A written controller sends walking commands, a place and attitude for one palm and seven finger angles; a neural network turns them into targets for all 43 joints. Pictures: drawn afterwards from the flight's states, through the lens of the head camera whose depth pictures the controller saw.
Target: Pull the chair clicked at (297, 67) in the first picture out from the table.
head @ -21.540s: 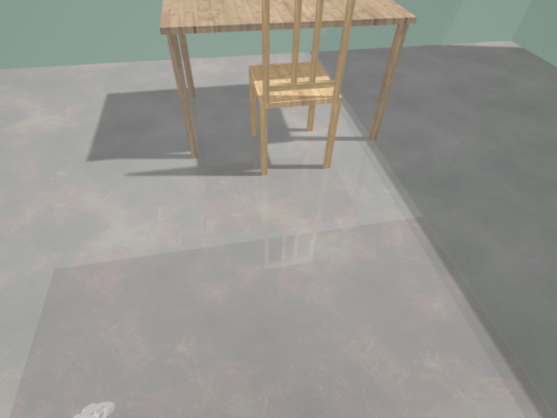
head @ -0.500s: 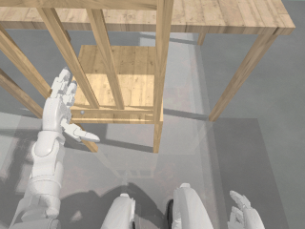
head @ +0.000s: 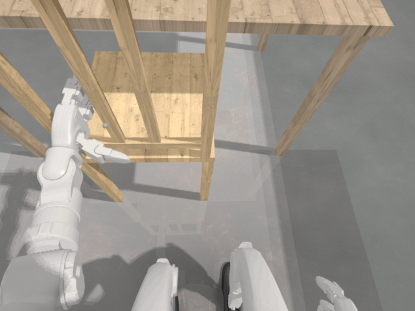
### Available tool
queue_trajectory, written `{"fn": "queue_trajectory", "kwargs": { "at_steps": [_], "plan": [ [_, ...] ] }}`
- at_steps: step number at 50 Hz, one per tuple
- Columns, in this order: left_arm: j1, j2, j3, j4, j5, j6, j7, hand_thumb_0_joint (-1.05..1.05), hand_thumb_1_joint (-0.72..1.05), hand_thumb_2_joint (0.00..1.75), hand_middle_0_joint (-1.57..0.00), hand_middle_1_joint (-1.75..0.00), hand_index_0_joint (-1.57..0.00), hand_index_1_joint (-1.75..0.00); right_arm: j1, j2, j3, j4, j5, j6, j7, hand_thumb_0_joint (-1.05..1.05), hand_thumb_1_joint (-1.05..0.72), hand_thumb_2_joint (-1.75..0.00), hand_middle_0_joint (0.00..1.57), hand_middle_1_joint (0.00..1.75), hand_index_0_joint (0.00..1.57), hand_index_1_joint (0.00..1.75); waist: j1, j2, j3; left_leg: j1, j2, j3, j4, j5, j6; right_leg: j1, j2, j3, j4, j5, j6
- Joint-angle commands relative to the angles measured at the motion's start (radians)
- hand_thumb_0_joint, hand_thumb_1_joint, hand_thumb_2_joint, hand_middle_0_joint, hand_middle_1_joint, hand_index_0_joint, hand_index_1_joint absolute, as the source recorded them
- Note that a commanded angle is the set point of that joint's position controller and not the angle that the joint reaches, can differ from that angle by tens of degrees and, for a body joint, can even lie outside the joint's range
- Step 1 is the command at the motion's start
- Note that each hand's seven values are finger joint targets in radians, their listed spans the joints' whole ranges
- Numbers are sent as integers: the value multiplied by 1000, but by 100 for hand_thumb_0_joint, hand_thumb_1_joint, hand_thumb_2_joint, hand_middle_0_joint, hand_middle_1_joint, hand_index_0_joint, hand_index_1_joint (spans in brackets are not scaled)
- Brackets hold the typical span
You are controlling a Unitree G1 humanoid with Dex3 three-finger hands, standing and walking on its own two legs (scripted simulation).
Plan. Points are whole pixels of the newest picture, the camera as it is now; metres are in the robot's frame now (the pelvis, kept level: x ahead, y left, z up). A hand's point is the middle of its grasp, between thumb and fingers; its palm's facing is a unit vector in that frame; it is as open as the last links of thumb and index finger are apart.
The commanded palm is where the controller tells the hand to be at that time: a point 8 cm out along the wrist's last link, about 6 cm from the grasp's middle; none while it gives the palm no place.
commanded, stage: push the fingers through the gap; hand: left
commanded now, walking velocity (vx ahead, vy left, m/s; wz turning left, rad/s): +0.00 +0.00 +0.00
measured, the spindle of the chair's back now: (93, 91) +0.50 +0.20 +0.07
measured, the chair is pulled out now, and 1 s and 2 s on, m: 0.00 0.00 0.00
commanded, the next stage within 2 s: hook a spindle and tug to test in 0.68 s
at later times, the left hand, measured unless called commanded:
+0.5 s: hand (106, 114) +0.48 +0.18 +0.04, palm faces +0.00 -1.00 -0.03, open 16.9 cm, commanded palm +0.45 +0.23 +0.04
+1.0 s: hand (110, 111) +0.48 +0.18 +0.04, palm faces +0.00 -1.00 -0.05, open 16.4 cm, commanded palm +0.45 +0.22 +0.03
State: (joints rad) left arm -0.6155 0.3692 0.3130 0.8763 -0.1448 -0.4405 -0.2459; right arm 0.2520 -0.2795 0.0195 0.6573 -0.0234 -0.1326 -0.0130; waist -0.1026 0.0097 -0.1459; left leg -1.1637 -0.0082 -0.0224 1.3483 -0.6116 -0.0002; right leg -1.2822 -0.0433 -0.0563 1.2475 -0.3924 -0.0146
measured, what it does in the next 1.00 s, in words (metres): stands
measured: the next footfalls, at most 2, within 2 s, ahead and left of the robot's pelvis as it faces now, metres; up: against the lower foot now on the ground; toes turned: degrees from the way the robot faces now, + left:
none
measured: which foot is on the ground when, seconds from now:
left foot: down 0.00-1.00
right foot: down 0.00-1.00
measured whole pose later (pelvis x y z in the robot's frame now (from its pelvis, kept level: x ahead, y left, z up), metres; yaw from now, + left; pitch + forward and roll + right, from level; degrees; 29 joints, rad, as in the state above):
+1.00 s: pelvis +0.00 +0.00 +0.00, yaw +0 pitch +26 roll -1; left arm -0.75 0.39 0.35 1.02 -0.09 -0.49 -0.21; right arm 0.27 -0.27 0.03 0.65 -0.04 -0.08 0.02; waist -0.13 0.01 -0.14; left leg -1.20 0.00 -0.02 1.36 -0.61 0.01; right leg -1.31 -0.04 -0.05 1.24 -0.39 -0.01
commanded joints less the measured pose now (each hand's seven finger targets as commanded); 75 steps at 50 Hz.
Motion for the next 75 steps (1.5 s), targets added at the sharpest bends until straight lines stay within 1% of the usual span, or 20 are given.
{"fn": "queue_trajectory", "kwargs": {
  "at_steps": [1, 7, 10, 14, 17, 20, 24, 26, 27, 35, 39, 41, 45, 49, 50, 54, 61, 64, 68, 75],
  "plan": [
    [-346, 193, 45, -242, -18, -83, 9, 0, -50, 30, -6, -8, -6, -8, 108, -167, -65, -91, -3, -30, 0, 0, -90, -90, 20, 30, 20, 30, -2, 65, -545, 164, -28, -8, -208, 334, -5, 472, 48, 34, -121, 173, -7],
    [-440, 229, 68, -120, 20, -113, 46, 0, -50, 30, -6, -8, -6, -8, 115, -167, -56, -65, -13, -21, 5, 0, -90, -90, 20, 30, 20, 30, -29, 36, -437, 70, -31, -4, -206, 217, 7, 433, 48, 42, -133, 68, -5],
    [-461, 271, 94, -112, 32, -118, 45, 0, -50, 30, -6, -8, -6, -8, 126, -171, -55, -70, -15, -17, 7, 0, -90, -90, 20, 30, 20, 30, -16, 85, -501, 101, -33, -2, -204, 252, 4, 445, 48, 43, -122, 101, -10],
    [-476, 243, 69, -103, 27, -113, 22, 0, -50, 30, -6, -8, -6, -8, 147, -177, -63, -69, -15, -10, 13, 0, -90, -90, 20, 30, 20, 30, -28, 97, -547, 156, -26, -11, -195, 344, -4, 438, 52, 30, -107, 181, -12],
    [-434, 222, 61, -90, 13, -93, 7, 0, -50, 30, -6, -8, -6, -8, 152, -175, -63, -74, -12, 2, 20, 0, -90, -90, 20, 30, 20, 30, -23, 75, -549, 136, -26, -4, -195, 339, -1, 468, 53, 35, -119, 194, -9],
    [-411, 262, 105, -40, 5, -77, 5, 0, -50, 30, -6, -8, -6, -8, 150, -174, -57, -72, -9, 11, 17, 0, -90, -90, 20, 30, 20, 30, -24, 14, -480, 46, -30, 8, -196, 270, 13, 500, 51, 54, -139, 156, -4],
    [-448, 316, 134, -119, 16, -111, 13, 0, -50, 30, -6, -8, -6, -8, 145, -171, -56, -84, -13, 10, 16, 0, -90, -90, 20, 30, 20, 30, -6, 62, -530, 73, -31, 9, -200, 269, 13, 513, 52, 61, -135, 147, -6],
    [-486, 276, 90, -155, 20, -132, 15, 0, -50, 30, -6, -8, -6, -8, 143, -167, -57, -80, -15, 7, 21, 0, -90, -90, 20, 30, 20, 30, -14, 124, -543, 130, -28, 2, -203, 292, 5, 471, 55, 48, -127, 152, -11],
    [-498, 254, 71, -150, 19, -136, 15, 0, -50, 30, -6, -8, -6, -8, 144, -168, -59, -73, -17, 5, 23, 0, -90, -90, 20, 30, 20, 30, -30, 106, -535, 137, -26, -1, -199, 294, 6, 459, 58, 45, -129, 153, -9],
    [-501, 235, 56, -28, 24, -93, 7, 0, -50, 30, -6, -8, -6, -8, 147, -182, -57, -60, -10, 16, 17, 0, -90, -90, 20, 30, 20, 30, -46, 87, -442, 107, -24, -14, -216, 222, 6, 393, 53, 30, -144, 64, -11],
    [-537, 240, 53, -105, 28, -120, 20, 0, -50, 30, -6, -8, -6, -8, 150, -180, -60, -72, -16, 15, 20, 0, -90, -90, 20, 30, 20, 30, -30, 146, -536, 194, -23, -27, -213, 311, -11, 383, 55, 19, -117, 118, -17],
    [-510, 239, 62, -118, 24, -132, 31, 0, -50, 30, -10, -19, -10, -19, 151, -178, -63, -74, -20, 16, 27, 0, -90, -90, 20, 30, 20, 30, -23, 130, -571, 209, -22, -28, -203, 360, -16, 404, 59, 18, -110, 155, -17],
    [-491, 215, 54, -16, 34, -112, 41, 0, -50, 30, -17, -41, -17, -41, 148, -176, -58, -66, -16, 28, 26, 0, -90, -90, 20, 30, 20, 30, -50, 40, -449, 100, -22, -19, -204, 276, 1, 401, 57, 22, -122, 118, -10],
    [-490, 267, 85, -72, 47, -113, 42, 0, -50, 30, -24, -63, -24, -63, 155, -176, -62, -82, -16, 31, 27, 0, -90, -90, 20, 30, 20, 30, -22, 100, -539, 137, -26, -10, -206, 305, -2, 447, 55, 33, -118, 152, -14],
    [-512, 225, 45, -103, 43, -117, 39, 0, -50, 30, -25, -68, -25, -68, 152, -171, -61, -82, -17, 31, 28, 0, -90, -90, 20, 30, 20, 30, -37, 103, -557, 161, -25, -12, -201, 331, -1, 444, 55, 32, -117, 178, -12],
    [-502, 211, 48, -93, 25, -117, 35, 0, -50, 30, -32, -90, -32, -90, 154, -170, -63, -73, -17, 28, 29, 0, -90, -90, 20, 30, 20, 30, -41, 71, -533, 141, -23, -13, -199, 319, 1, 451, 58, 32, -122, 174, -10],
    [-504, 214, 36, -121, 38, -126, 41, 0, -11, 47, -45, -129, -45, -129, 155, -167, -63, -69, -17, 25, 30, 0, -90, -90, 20, 30, 20, 30, -32, 117, -537, 162, -25, -11, -207, 320, -2, 446, 55, 34, -126, 171, -15],
    [-478, 167, 9, -109, 31, -123, 41, 0, 6, 54, -50, -145, -50, -145, 152, -163, -66, -71, -16, 25, 33, 0, -90, -90, 20, 30, 20, 30, -43, 88, -536, 162, -25, -7, -204, 327, 0, 451, 58, 32, -132, 181, -11],
    [-458, 228, 55, -100, 27, -119, 36, 0, 28, 64, -50, -145, -50, -145, 152, -168, -64, -75, -14, 26, 29, 0, -90, -90, 20, 30, 20, 30, -32, 51, -514, 108, -29, 2, -207, 284, 10, 498, 57, 48, -143, 166, -12],
    [-488, 202, 34, -89, 25, -128, 24, 0, 68, 80, -50, -145, -50, -145, 152, -166, -64, -67, -15, 23, 27, 0, -90, -90, 20, 30, 20, 30, -41, 80, -521, 128, -28, 1, -199, 306, 10, 472, 54, 44, -134, 183, -11]
  ]
}}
